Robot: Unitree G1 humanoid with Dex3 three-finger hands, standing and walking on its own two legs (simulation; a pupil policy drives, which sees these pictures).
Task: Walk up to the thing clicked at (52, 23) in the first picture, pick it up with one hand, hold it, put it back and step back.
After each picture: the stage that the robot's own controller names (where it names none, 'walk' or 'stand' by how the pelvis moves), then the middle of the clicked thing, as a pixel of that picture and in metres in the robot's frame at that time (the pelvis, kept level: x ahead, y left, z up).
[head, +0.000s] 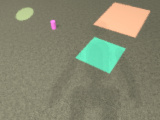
stand; (53, 24) +1.90 +0.41 -0.72
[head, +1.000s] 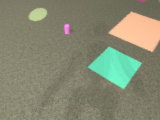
walk; (67, 29) +1.78 +0.17 -0.71
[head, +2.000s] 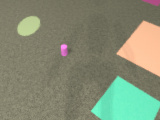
walk; (64, 50) +1.19 +0.18 -0.71
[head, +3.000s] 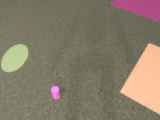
walk; (55, 92) +0.72 +0.24 -0.71
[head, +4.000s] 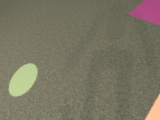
walk; out of the picture +0.44 +0.27 -0.70
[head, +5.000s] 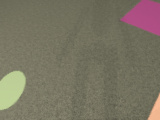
stand; out of the picture +0.30 +0.23 -0.71
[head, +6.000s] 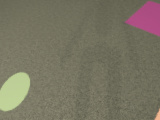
stand; out of the picture +0.29 +0.21 -0.72
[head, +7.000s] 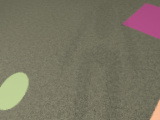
stand; out of the picture +0.32 +0.23 -0.73
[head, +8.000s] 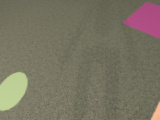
stand; out of the picture +0.30 +0.23 -0.73
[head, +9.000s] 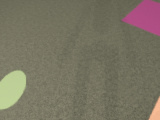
go down; out of the picture +0.30 +0.23 -0.72
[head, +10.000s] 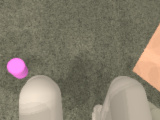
go down; (18, 69) +0.38 +0.27 -0.29
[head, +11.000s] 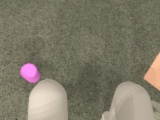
approach; (31, 73) +0.38 +0.26 -0.31
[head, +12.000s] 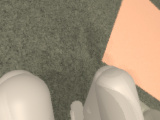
close in; out of the picture +0.36 +0.30 -0.22
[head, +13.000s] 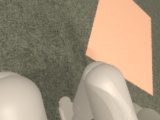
close; out of the picture +0.36 +0.31 -0.21
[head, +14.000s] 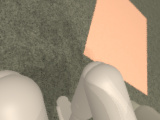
lift; out of the picture +0.35 +0.30 -0.22
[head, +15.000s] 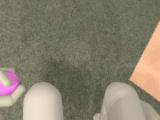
lift; (7, 87) +0.30 +0.27 -0.08
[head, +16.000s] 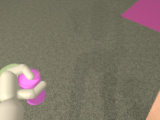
lift; (32, 87) +0.33 +0.18 +0.04
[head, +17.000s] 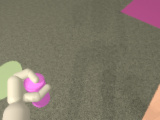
hold; (37, 90) +0.33 +0.18 +0.00
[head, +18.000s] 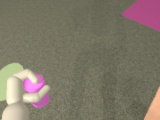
hold; (37, 91) +0.33 +0.18 +0.01
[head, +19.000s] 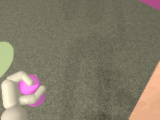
crouch; (32, 91) +0.34 +0.19 -0.05
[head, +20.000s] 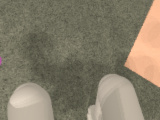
lower; out of the picture +0.43 +0.29 -0.11
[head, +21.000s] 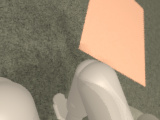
lower; out of the picture +0.39 +0.32 -0.22
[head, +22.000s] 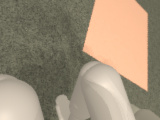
lower; out of the picture +0.38 +0.32 -0.22
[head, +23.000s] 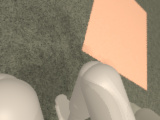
lower; out of the picture +0.38 +0.32 -0.22
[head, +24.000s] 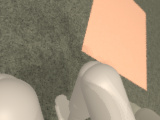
lower; out of the picture +0.38 +0.32 -0.22
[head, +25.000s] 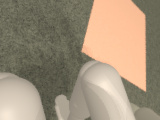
open; out of the picture +0.37 +0.30 -0.22
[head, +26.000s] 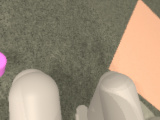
stand; out of the picture +0.38 +0.28 -0.24
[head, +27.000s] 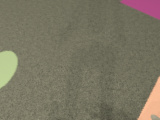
stand; out of the picture +0.34 +0.21 -0.62
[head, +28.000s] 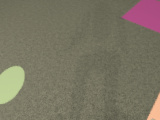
stand; out of the picture +0.34 +0.21 -0.67
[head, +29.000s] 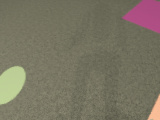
stand; out of the picture +0.34 +0.21 -0.67
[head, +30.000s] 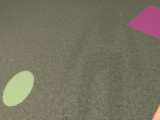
stand; out of the picture +0.37 +0.21 -0.72
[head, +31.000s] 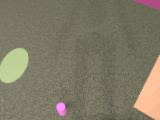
walk; (61, 109) +0.46 +0.22 -0.70
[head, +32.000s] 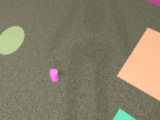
walk; (54, 75) +0.76 +0.23 -0.70
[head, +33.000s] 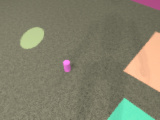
stand; (67, 66) +1.00 +0.21 -0.70
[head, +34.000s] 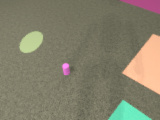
stand; (66, 69) +1.00 +0.20 -0.72
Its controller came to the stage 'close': yes
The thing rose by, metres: 0.71
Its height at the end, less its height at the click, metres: +0.00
